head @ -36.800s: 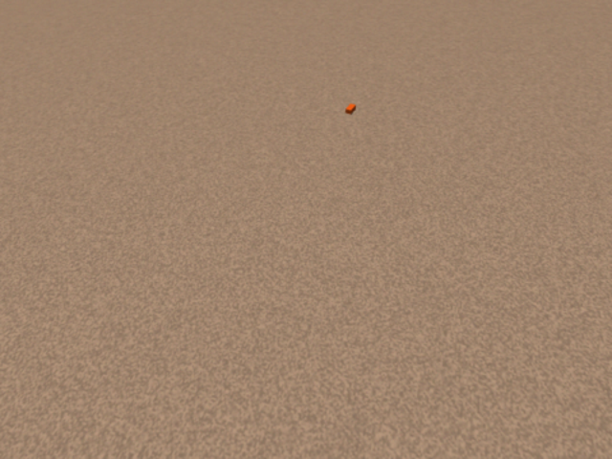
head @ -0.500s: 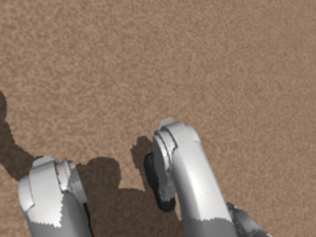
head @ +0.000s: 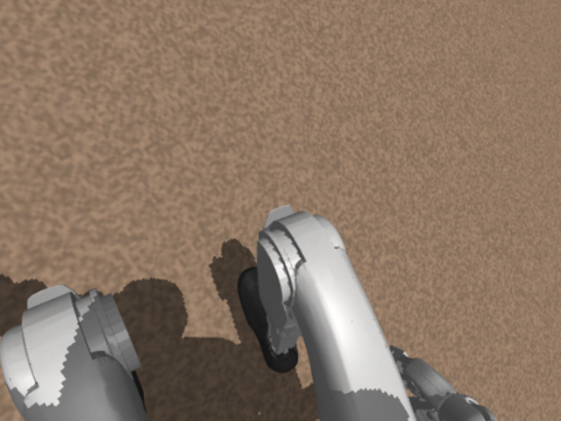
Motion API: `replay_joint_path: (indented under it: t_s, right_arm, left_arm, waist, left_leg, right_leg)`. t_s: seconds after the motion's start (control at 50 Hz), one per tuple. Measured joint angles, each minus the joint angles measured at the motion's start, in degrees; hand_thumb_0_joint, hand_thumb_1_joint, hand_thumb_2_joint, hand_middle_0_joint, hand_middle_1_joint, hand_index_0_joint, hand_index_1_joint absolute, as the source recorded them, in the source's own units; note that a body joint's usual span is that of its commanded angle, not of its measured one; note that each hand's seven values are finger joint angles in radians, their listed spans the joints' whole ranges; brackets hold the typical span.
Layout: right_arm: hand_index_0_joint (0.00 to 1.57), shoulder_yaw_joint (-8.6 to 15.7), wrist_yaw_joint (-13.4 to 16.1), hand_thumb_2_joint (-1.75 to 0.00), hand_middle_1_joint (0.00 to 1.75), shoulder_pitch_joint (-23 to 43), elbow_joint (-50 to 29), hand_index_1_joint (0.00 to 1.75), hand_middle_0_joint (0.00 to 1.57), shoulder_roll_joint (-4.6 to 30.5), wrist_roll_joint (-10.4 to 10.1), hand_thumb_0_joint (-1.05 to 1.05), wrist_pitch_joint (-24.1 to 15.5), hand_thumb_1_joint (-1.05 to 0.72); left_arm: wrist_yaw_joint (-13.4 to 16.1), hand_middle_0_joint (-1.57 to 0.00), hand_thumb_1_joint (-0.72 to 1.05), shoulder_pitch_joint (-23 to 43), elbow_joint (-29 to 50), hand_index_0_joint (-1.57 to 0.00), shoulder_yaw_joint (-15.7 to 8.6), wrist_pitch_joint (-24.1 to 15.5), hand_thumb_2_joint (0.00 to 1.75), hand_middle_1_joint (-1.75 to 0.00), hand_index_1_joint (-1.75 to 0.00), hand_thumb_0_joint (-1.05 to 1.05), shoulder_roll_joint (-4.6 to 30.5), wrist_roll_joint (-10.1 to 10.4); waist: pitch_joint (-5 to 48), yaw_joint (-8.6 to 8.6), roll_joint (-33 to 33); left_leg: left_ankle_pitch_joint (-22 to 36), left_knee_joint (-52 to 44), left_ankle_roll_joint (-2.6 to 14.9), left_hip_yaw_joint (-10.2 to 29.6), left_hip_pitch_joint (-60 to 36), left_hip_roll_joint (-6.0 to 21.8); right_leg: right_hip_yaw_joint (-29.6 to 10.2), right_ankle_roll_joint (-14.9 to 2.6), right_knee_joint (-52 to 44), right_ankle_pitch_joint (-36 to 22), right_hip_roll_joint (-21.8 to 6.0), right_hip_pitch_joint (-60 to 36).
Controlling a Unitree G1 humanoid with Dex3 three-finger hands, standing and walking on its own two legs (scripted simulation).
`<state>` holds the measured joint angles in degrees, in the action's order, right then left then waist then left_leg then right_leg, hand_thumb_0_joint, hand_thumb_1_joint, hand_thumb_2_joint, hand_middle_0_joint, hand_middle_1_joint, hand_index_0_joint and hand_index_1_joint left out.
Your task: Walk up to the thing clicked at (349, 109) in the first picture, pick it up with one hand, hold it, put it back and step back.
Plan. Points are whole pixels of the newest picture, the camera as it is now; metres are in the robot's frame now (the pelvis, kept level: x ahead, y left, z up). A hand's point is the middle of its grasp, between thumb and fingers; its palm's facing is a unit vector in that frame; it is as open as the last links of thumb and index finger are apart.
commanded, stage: rest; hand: left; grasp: from above
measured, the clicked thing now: out of the picture +0.46 +0.34 -0.28
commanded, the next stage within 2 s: open in 0.26 s
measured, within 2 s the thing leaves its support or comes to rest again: neither
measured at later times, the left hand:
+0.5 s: hand out of the picture +0.45 +0.34 -0.24, palm faces -0.46 -0.14 -0.88, open 6.5 cm
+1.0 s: hand out of the picture +0.45 +0.33 -0.24, palm faces -0.46 -0.16 -0.87, open 10.4 cm
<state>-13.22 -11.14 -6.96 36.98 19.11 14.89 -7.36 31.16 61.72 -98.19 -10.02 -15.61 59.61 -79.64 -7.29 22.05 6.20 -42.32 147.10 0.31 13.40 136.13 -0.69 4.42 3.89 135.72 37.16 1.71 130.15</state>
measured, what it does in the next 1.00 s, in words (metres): stands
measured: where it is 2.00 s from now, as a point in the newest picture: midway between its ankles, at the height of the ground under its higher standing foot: (207, 379)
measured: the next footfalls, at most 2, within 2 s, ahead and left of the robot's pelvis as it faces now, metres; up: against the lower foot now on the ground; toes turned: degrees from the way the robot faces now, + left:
none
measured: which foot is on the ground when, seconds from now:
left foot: down 0.00-1.00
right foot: down 0.00-1.00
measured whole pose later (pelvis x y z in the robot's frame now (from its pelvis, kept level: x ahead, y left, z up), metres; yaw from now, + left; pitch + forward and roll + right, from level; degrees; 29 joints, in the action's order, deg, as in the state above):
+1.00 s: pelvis +0.00 +0.00 +0.00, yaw -1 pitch +28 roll -16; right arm -16.9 -13.0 -5.9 35.8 20.1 15.0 -9.9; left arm 32.1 62.0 -100.3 -8.2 -15.8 61.8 -77.5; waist -8.9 22.8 7.1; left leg -42.2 148.0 0.2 14.9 135.5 -0.5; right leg 5.7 4.4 135.4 36.2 2.2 129.3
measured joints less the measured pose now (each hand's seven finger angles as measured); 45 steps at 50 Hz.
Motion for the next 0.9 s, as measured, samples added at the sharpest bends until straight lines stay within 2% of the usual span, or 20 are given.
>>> replay_joint_path:
  t_s: [0.46, 0.6, 0.9]
  right_arm:
    - [0.2, -3.87, -1.99, -0.89, 0.3, 0.87, -0.73, 0.3, 0.2, -0.27, 1.0, 0.0, -2.5, -0.9]
    - [0.2, -3.97, -2.17, -0.89, 0.3, 1.19, -0.74, 0.3, 0.2, 0.0, 0.74, 0.0, -3.27, -0.9]
    - [0.2, -3.42, -2.14, -0.89, 0.3, 0.99, -1.19, 0.3, 0.2, 0.7, 0.22, 0.0, -2.77, -0.9]
  left_arm:
    - [2.35, -1.03, 0.55, 1.28, -4.04, -1.07, 2.43, -1.0, 0.01, -0.09, -0.05, 0.01, 2.35, -0.09]
    - [2.66, -0.91, 0.47, 1.41, -3.61, -0.95, 2.37, -0.52, 0.12, -0.21, -0.17, 0.01, 2.39, 0.43]
    - [1.2, -0.63, 0.16, 0.17, -1.57, -0.65, 1.48, 0.31, 0.42, -0.48, -0.45, 0.0, 1.77, 1.82]
  waist:
    - [-1.02, 0.8, 0.91]
    - [-1.21, 0.81, 1.15]
    - [-1.45, 0.79, 0.93]
  left_leg:
    - [-0.3, 1.46, 0.21, 1.06, -0.45, 0.26]
    - [-0.44, 1.49, 0.09, 1.33, -0.45, 0.34]
    - [-0.27, 1.01, -0.32, 1.65, -0.71, 0.18]
  right_leg:
    - [0.82, 0.07, 0.41, -0.39, 0.59, -0.71]
    - [0.98, 0.44, 0.3, -0.47, 0.69, -0.62]
    - [1.31, 0.4, -0.12, -0.67, 0.45, -0.83]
